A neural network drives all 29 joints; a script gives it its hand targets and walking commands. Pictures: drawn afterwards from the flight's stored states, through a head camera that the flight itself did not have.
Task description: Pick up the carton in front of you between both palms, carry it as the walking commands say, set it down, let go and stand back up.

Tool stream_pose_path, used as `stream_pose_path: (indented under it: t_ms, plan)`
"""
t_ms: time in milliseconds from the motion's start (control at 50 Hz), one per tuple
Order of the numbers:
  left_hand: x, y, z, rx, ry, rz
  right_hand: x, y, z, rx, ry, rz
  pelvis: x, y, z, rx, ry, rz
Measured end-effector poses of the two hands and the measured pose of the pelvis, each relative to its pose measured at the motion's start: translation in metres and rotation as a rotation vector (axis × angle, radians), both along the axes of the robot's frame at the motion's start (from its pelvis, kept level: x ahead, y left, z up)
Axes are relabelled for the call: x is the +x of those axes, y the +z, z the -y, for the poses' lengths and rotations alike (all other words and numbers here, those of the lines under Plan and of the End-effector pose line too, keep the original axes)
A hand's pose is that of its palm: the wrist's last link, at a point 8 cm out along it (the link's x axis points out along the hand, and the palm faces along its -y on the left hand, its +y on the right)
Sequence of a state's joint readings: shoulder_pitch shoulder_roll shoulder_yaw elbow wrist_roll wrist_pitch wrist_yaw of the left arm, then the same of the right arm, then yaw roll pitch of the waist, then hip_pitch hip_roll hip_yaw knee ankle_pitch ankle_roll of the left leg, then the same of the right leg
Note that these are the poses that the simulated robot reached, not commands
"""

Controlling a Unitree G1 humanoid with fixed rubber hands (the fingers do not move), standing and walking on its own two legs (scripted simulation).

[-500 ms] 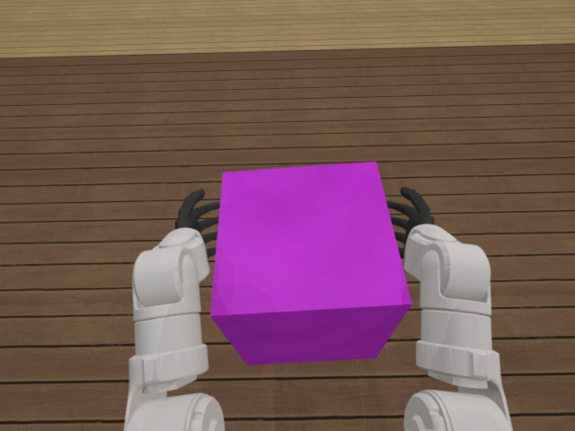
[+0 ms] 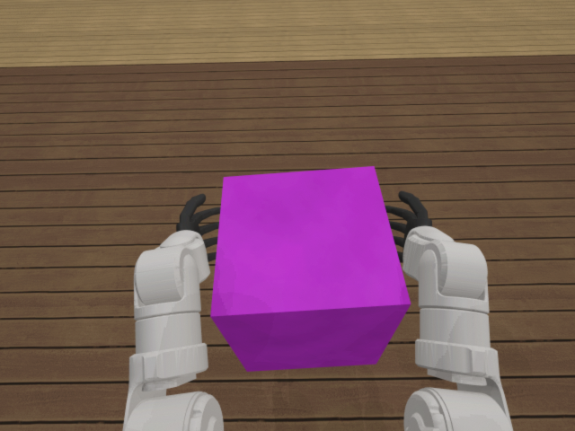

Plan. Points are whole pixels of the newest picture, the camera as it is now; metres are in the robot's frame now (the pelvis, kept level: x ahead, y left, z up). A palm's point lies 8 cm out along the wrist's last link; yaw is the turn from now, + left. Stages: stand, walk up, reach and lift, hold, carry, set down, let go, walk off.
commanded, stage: carry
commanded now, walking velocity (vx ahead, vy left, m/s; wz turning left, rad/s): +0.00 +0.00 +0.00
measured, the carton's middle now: (305, 277) +0.32 +0.00 +0.04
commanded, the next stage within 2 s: none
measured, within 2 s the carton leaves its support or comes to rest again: neither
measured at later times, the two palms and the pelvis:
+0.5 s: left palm (188, 253) +0.31 +0.15 +0.12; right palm (417, 249) +0.31 -0.15 +0.12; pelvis -0.01 +0.00 +0.00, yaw +0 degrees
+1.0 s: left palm (184, 258) +0.30 +0.16 +0.12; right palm (416, 254) +0.30 -0.14 +0.12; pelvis -0.02 +0.01 +0.00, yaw +0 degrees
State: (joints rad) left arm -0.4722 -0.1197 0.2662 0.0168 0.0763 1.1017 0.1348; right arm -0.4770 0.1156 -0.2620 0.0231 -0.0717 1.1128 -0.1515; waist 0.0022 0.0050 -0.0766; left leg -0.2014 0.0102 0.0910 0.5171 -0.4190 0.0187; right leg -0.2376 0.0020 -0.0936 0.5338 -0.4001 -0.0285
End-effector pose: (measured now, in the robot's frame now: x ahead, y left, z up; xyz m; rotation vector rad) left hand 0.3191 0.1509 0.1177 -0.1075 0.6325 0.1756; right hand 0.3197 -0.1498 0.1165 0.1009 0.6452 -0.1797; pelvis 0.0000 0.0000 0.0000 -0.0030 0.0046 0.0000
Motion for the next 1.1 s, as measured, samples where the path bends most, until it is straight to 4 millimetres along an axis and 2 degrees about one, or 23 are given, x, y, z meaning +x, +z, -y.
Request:
stream_pose_path:
  t_ms: [1100]
  plan:
    - [-0.023, 0.0, -0.006, -0.001, 0.0, -0.002, -0.023, 0.001, -0.006, 0.0, -0.002, 0.001, -0.025, 0.001, -0.006, -0.001, -0.001, 0.006]
